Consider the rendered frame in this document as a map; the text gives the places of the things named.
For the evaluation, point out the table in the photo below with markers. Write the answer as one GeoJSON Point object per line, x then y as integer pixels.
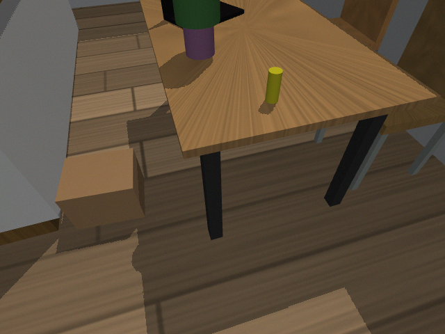
{"type": "Point", "coordinates": [329, 78]}

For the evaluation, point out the potted plant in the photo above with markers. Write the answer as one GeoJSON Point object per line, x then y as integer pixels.
{"type": "Point", "coordinates": [198, 18]}

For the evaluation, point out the chair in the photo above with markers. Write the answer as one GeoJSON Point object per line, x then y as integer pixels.
{"type": "Point", "coordinates": [424, 59]}
{"type": "Point", "coordinates": [367, 20]}

